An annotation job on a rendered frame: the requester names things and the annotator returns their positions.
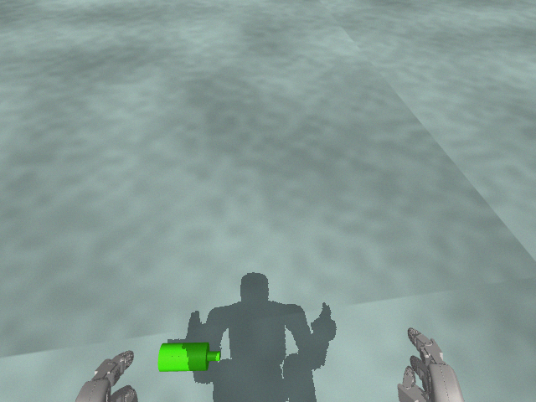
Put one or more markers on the bottle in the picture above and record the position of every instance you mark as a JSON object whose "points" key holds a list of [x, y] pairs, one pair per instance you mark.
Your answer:
{"points": [[185, 357]]}

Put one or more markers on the left robot hand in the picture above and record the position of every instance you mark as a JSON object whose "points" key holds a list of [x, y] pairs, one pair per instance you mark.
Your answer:
{"points": [[106, 376]]}

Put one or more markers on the right robot hand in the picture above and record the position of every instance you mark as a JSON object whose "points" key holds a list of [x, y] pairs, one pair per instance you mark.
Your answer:
{"points": [[438, 379]]}

